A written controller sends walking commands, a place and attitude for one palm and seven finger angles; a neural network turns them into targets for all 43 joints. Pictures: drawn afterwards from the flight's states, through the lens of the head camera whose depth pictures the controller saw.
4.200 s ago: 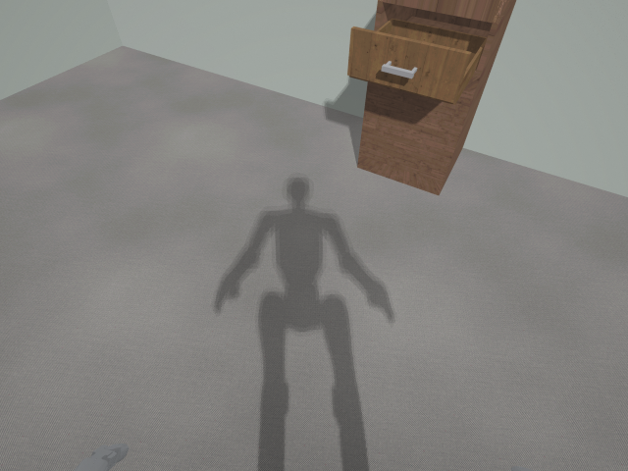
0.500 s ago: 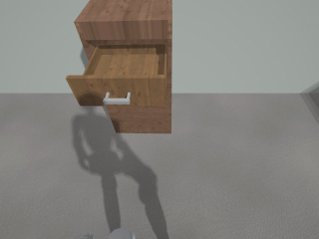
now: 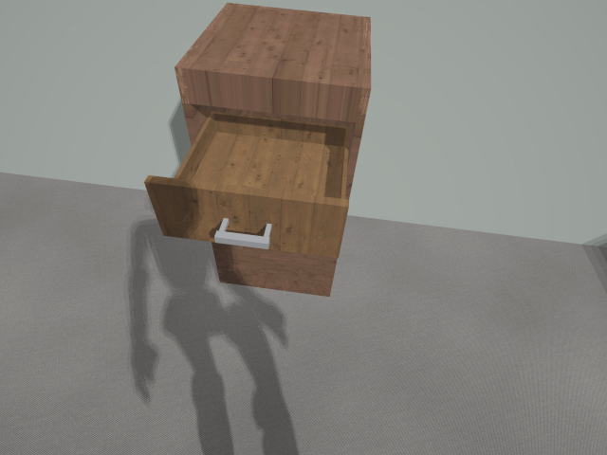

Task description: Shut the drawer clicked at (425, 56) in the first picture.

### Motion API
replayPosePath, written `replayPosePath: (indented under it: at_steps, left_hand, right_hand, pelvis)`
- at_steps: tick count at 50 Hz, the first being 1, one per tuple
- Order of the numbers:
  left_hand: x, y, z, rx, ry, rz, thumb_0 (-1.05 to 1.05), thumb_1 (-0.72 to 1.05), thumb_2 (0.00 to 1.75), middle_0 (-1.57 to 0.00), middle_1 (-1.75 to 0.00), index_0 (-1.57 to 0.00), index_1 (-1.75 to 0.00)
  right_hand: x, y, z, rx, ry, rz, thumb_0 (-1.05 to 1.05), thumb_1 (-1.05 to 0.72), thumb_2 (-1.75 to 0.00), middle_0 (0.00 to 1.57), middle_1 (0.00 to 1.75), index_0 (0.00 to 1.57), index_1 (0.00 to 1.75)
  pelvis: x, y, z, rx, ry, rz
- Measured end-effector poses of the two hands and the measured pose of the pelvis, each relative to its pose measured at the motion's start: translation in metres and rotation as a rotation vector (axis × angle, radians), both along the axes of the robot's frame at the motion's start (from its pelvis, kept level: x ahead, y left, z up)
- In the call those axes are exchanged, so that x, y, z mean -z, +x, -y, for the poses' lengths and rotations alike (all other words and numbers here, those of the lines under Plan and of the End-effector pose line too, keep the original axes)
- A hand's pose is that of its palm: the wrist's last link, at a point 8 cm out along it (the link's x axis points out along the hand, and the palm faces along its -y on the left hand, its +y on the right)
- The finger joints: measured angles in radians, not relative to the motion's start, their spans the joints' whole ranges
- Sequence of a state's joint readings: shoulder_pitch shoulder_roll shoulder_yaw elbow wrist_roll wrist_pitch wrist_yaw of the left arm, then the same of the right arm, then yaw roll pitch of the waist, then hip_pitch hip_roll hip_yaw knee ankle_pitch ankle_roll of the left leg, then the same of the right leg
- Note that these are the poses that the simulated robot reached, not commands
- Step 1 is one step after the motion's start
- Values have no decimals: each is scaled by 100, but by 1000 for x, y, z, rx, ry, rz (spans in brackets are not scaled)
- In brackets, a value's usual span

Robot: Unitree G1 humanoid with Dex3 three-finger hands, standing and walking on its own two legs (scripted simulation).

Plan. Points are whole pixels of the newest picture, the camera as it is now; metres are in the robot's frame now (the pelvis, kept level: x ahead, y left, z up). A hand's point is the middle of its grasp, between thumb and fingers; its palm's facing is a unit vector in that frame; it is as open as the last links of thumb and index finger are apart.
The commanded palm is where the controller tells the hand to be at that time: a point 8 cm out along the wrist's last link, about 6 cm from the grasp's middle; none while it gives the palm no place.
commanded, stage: take the last steps up to it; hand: left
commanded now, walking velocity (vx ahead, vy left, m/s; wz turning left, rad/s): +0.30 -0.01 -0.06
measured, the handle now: (244, 232) +0.51 +0.18 -0.08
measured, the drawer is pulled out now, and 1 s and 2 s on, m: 0.28 0.28 0.28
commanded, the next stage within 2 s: come to a stop and stand still in 0.46 s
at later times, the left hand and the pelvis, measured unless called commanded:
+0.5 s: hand (238, 383) +0.25 +0.14 -0.16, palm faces +0.01 -0.98 -0.22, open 7.4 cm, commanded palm none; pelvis +0.15 -0.04 -0.01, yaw -1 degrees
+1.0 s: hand (220, 428) +0.19 +0.15 -0.18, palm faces +0.02 -0.97 -0.23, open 7.4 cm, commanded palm none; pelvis +0.18 -0.03 +0.00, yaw -3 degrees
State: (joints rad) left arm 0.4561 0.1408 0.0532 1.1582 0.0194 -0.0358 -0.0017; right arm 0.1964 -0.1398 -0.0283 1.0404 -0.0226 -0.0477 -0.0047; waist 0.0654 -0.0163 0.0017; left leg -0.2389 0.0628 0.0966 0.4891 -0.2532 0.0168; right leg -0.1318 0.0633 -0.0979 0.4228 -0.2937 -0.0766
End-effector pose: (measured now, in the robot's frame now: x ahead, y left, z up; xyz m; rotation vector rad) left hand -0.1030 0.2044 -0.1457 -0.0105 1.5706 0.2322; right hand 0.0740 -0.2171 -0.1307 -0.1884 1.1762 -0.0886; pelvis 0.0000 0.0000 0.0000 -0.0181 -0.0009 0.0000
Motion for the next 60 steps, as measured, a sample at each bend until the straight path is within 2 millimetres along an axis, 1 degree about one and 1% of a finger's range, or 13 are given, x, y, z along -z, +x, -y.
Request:
replayPosePath:
  at_steps: [3, 6, 11, 16, 20, 23, 27, 33, 40, 45, 50, 56, 60]
  left_hand:
    - [2, 19, -9, 36, -11, -26, 1, 91, 89, -20, -30, -20, -29]
    - [-1, 61, -19, 79, 0, 12, 1, 91, 89, -20, -30, -20, -29]
    - [-4, 155, -29, 130, 45, 162, 1, 91, 89, -20, -30, -20, -29]
    - [-10, 254, -19, 210, 87, 293, 1, 91, 89, -20, -30, -20, -29]
    - [-7, 322, -1, 262, 123, 392, 1, 91, 89, -20, -30, -20, -29]
    - [-12, 344, 12, 245, 125, 436, 1, 91, 89, -20, -30, -20, -29]
    - [-17, 347, 25, 203, 112, 416, 0, 91, 89, -20, -30, -20, -29]
    - [-13, 337, 17, 173, 111, 329, -1, 94, 89, -20, -30, -20, -30]
    - [12, 321, 9, 123, 56, 206, 0, 92, 89, -20, -30, -20, -30]
    - [9, 306, 6, 124, 56, 142, 1, 91, 89, -20, -30, -20, -29]
    - [0, 288, 5, 153, 95, 100, 1, 91, 89, -20, -30, -20, -29]
    - [-7, 270, 18, 182, 159, 125, 1, 91, 89, -20, -30, -20, -29]
    - [-15, 262, 37, 180, 151, 147, 1, 91, 89, -20, -30, -20, -29]
  right_hand:
    - [1, 3, -4, 50, -15, 9, 0, -93, -90, 20, 30, 20, 30]
    - [0, -6, -1, 91, -29, -32, -1, -94, -90, 20, 30, 20, 30]
    - [3, -32, -1, 123, -12, -183, -1, -93, -90, 20, 30, 20, 30]
    - [13, -47, 2, 181, 37, -310, 0, -92, -90, 20, 30, 20, 30]
    - [32, -42, 15, 220, 75, -378, 0, -91, -90, 20, 30, 20, 30]
    - [33, -17, 28, 206, 70, -379, 1, -91, -90, 20, 30, 20, 30]
    - [25, 42, 45, 173, 42, -280, 1, -91, -90, 20, 30, 20, 30]
    - [13, 131, 52, 123, 0, -118, 1, -92, -90, 20, 30, 20, 30]
    - [7, 184, 39, 79, -45, -58, 1, -94, -90, 20, 30, 20, 30]
    - [4, 198, 31, 55, -41, -47, 0, -93, -90, 20, 30, 20, 30]
    - [11, 196, 36, 69, -4, -26, 0, -92, -90, 20, 30, 20, 30]
    - [29, 166, 62, 113, 48, -32, 0, -91, -90, 20, 30, 20, 30]
    - [25, 134, 78, 136, 51, -93, 0, -91, -90, 20, 30, 20, 30]
  pelvis:
    - [1, 15, -8, 20, 21, 9]
    - [-2, 32, -11, 28, 30, 8]
    - [-5, 61, -6, 30, 39, 2]
    - [0, 95, 11, 44, 42, 4]
    - [16, 126, 33, 46, 43, 9]
    - [14, 142, 41, 23, 29, 25]
    - [3, 162, 45, 11, 21, 28]
    - [-2, 187, 41, 10, 4, 25]
    - [6, 208, 25, 22, -2, 39]
    - [2, 201, 24, 34, 19, 18]
    - [3, 185, 33, 53, 25, 3]
    - [10, 165, 57, 56, 37, 16]
    - [2, 160, 69, 48, 46, 23]
